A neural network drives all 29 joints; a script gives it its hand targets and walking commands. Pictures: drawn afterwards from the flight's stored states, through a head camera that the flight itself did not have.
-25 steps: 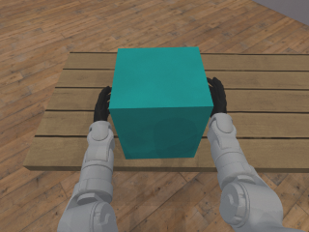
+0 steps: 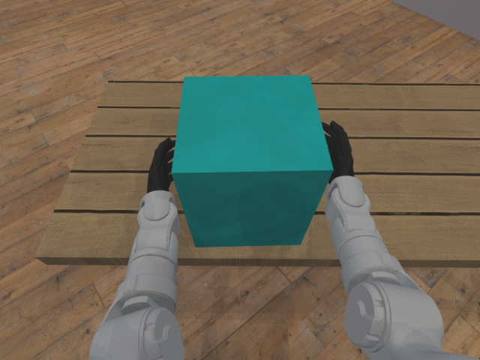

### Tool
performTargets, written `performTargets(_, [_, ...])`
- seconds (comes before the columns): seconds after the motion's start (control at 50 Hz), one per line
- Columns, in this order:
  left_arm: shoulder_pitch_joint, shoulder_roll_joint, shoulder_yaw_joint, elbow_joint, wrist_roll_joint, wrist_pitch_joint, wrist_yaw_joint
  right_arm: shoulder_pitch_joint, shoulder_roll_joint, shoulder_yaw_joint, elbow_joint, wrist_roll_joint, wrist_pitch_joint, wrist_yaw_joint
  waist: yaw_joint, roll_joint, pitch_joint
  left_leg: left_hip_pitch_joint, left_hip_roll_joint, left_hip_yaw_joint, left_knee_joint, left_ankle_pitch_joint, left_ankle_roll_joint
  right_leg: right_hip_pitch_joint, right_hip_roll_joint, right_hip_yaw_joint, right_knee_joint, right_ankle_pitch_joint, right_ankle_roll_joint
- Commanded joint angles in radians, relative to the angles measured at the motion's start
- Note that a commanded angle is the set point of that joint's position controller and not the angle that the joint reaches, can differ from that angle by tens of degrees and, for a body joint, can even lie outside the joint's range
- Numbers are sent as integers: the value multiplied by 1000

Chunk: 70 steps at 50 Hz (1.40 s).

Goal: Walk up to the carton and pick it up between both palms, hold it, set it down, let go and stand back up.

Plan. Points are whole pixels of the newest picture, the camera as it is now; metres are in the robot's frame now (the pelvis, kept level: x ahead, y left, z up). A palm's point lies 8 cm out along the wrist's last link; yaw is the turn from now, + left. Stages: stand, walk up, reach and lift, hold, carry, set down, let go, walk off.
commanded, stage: set down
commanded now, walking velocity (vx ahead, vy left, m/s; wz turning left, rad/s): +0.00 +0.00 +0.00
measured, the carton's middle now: (247, 168) +0.45 +0.03 +0.03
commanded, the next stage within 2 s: none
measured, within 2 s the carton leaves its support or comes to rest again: neither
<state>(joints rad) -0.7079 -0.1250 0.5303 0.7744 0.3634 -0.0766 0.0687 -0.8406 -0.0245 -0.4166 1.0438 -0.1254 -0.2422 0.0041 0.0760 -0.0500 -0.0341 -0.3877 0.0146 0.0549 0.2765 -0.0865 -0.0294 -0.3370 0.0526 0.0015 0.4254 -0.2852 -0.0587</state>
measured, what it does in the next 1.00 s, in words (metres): stands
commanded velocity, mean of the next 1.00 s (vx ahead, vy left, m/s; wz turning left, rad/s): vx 0.00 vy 0.00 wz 0.00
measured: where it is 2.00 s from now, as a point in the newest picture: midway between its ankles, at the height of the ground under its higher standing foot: outside the picture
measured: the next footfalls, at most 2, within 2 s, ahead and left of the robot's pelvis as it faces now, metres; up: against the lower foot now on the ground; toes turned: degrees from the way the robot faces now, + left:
none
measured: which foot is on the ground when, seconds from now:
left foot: down 0.00-1.00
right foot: down 0.00-1.00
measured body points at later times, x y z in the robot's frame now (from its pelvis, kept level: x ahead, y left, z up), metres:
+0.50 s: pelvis +0.00 +0.02 -0.01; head +0.09 +0.03 +0.43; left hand +0.42 +0.20 +0.02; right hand +0.47 -0.11 +0.05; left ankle +0.02 +0.15 -0.74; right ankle -0.06 -0.06 -0.74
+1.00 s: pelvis -0.03 -0.02 -0.01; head +0.07 -0.05 +0.43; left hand +0.32 +0.21 +0.00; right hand +0.39 -0.16 +0.00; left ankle +0.02 +0.15 -0.74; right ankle -0.06 -0.06 -0.74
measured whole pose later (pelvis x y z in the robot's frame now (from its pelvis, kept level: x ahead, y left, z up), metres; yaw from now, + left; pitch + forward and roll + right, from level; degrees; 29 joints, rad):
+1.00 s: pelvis -0.03 -0.02 -0.01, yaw -1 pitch +21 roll +2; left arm -0.41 -0.07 0.40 0.59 0.05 -0.05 0.18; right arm -0.63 -0.20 0.06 0.93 0.08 -0.24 -0.01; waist 0.08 0.02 -0.17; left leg -0.64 0.05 0.05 0.32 0.02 -0.03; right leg -0.57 0.09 0.00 0.41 -0.21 -0.12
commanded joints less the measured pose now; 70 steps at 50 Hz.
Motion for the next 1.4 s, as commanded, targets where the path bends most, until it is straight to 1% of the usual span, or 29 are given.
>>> performTargets(0.0, [-554, 69, -14, 17, -13, -75, 34, -566, 22, 224, -84, -60, 15, 47, 171, -46, -617, 3, 20, 93, 76, 270, 69, 246, -114, 27, 10, 800, 159])
performTargets(0.24, [-612, 224, -202, 65, -216, -84, 151, -644, -210, 418, 0, 310, 63, -6, 157, 59, -794, 81, 27, 69, 196, 411, 28, 65, -41, 35, -2, 687, 82])
performTargets(0.28, [-620, 201, -245, 53, -235, -89, 161, -648, -227, 401, 0, 319, 55, -6, 132, 68, -876, 130, 36, 58, 224, 454, 13, 2, -21, 19, -15, 653, 70])
performTargets(0.38, [-516, 216, -285, 15, -286, -90, 174, -609, -292, 425, -37, 323, 35, -5, 157, 140, -1027, 354, 60, 18, 318, 713, -1, -230, 6, 1, -23, 622, 43])
performTargets(0.48, [-490, 181, -299, -34, -278, -66, 181, -619, -299, 399, -38, 309, 36, 10, 161, 152, -1038, 440, 70, -12, 335, 806, -9, -366, 40, -20, -54, 475, 18])
performTargets(0.58, [-316, 137, -301, -171, -278, -25, 167, -487, -321, 408, -49, 288, 21, 13, 141, 127, -941, 499, 79, -47, 362, 948, 5, -400, 44, -17, -53, 573, 22])
performTargets(0.64, [-230, 121, -327, -275, -309, 0, 171, -418, -334, 408, -57, 291, 2, 26, 149, 141, -960, 549, 87, -70, 387, 1079, 14, -474, 60, 2, -85, 629, -28])
performTargets(0.7, [-140, 132, -295, -299, -287, -8, 138, -316, -310, 451, -144, 293, -7, 12, 115, 53, -924, 424, 64, -60, 318, 870, 39, -247, 10, 24, -12, 856, 63])
performTargets(0.72, [-245, 171, -262, -203, -293, -22, 124, -410, -267, 469, -196, 267, -10, -2, 145, 17, -920, 297, 51, -49, 277, 676, 65, -239, -48, 46, 18, 855, 110])
performTargets(0.74, [-18, 140, -273, -338, -296, -17, 109, -224, -278, 522, -281, 298, -48, -6, 113, -8, -942, 247, 40, -56, 249, 735, 68, -16, -51, 46, 77, 1141, 128])
performTargets(0.76, [-136, 177, -248, -281, -277, -22, 103, -276, -242, 528, -267, 266, -57, -17, 125, -22, -915, 73, 30, -47, 181, 565, 100, 62, -101, 79, 109, 1159, 158])
performTargets(0.78, [-113, 162, -255, -346, -276, -29, 95, -222, -253, 517, -294, 261, -84, -29, 83, -34, -944, 40, 43, -73, 131, 537, 100, 143, -127, 79, 147, 1277, 190])
performTargets(0.8, [-21, 143, -273, -472, -286, -31, 91, -129, -272, 531, -333, 271, -97, -34, 71, -24, -945, 64, 55, -101, 116, 574, 103, 139, -138, 74, 178, 1334, 208])
performTargets(0.82, [-114, 146, -290, -471, -302, -30, 86, -176, -277, 492, -317, 244, -98, -37, 38, 15, -928, 164, 63, -117, 121, 592, 99, -26, -139, 53, 157, 1182, 216])
performTargets(0.84, [15, 108, -305, -555, -312, -21, 77, -77, -296, 493, -336, 260, -97, -30, 32, 75, -906, 491, 94, -169, 192, 791, 71, -264, -102, 19, 117, 1038, 206])
performTargets(0.86, [-127, 111, -361, -620, -372, -28, 83, -185, -327, 376, -285, 229, -70, -19, 5, 177, -930, 784, 127, -193, 271, 907, 55, -704, -45, -15, -11, 532, 131])
performTargets(0.88, [-149, 151, -360, -593, -399, -41, 92, -185, -313, 345, -310, 272, -44, -2, 64, 105, -1035, 737, 108, -114, 289, 853, 60, -623, -2, 46, -216, 336, -45])
performTargets(0.9, [-89, 179, -334, -583, -372, -53, 86, -149, -302, 422, -451, 360, -50, -3, 75, -23, -1104, 475, 70, -50, 262, 664, 38, -130, -6, 60, -194, 660, -32])
performTargets(0.92, [-50, 204, -290, -495, -345, -66, 57, -182, -284, 523, -546, 394, -55, -29, 71, -72, -981, 316, 47, -52, 204, 494, 25, 148, -54, 51, -26, 897, 130])
performTargets(0.96, [-143, 266, -266, -363, -343, -87, 43, -283, -263, 529, -499, 385, -45, -41, 66, -108, -929, 53, 8, -30, 123, 243, 45, 310, -111, 94, 12, 889, 199])
performTargets(0.98, [-104, 265, -248, -296, -347, -89, 33, -290, -243, 554, -539, 379, -48, -48, 100, -163, -879, -52, 6, -38, 100, 160, 57, 358, -152, 152, 18, 927, 233])
performTargets(1.06, [-109, 285, -210, -224, -357, -111, 6, -239, -213, 630, -532, 395, -39, -59, 111, -190, -801, -137, 26, -55, 55, 64, 49, 437, -232, 220, 10, 880, 281])
performTargets(1.1, [52, 256, -202, -289, -320, -86, 4, -64, -240, 643, -519, 424, -74, -65, 88, -139, -755, -33, 39, -85, 55, 139, 23, 466, -232, 199, 9, 897, 269])
performTargets(1.16, [-78, 310, -201, -319, -306, -84, 29, -126, -310, 581, -379, 437, -43, -53, 52, -73, -731, 66, 34, -60, 72, 156, 15, 355, -187, 145, -22, 635, 221])
performTargets(1.18, [49, 274, -209, -388, -302, -64, 37, -20, -322, 589, -409, 452, -47, -45, 36, -84, -723, 102, 37, -70, 84, 225, 15, 378, -160, 135, -23, 677, 200])
performTargets(1.2, [37, 256, -256, -428, -304, -42, 41, -33, -362, 556, -369, 463, -32, -43, -9, -61, -710, 166, 35, -78, 85, 242, 13, 339, -130, 96, -28, 647, 175])
performTargets(1.3, [-64, 262, -299, -400, -315, -29, 76, -113, -373, 511, -366, 441, 13, -28, 5, -29, -672, 170, 14, -37, 108, 156, 14, 234, -98, 86, -78, 336, 120])
performTargets(1.36, [115, 217, -322, -528, -326, -5, 83, 32, -361, 537, -511, 475, 10, -24, 2, -84, -690, 191, 9, -53, 125, 219, 23, 329, -106, 118, -68, 457, 135])
performTargets(1.38, [72, 215, -361, -583, -346, -1, 88, -6, -372, 490, -553, 460, 7, -20, -28, -71, -708, 195, 7, -54, 109, 189, 25, 302, -95, 97, -73, 420, 123])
